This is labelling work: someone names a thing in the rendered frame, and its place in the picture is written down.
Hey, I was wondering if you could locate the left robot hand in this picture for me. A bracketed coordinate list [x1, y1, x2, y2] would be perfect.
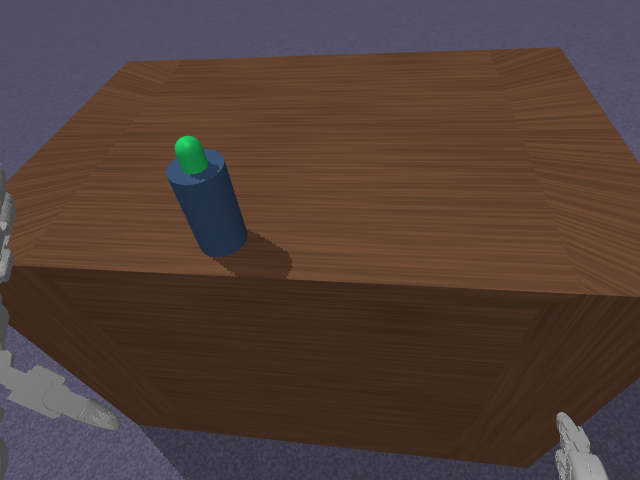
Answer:
[0, 163, 121, 431]

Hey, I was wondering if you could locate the right robot hand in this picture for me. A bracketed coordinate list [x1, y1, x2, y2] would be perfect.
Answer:
[555, 412, 609, 480]

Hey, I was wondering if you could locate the bottle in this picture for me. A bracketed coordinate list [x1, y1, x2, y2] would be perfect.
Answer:
[166, 136, 247, 257]

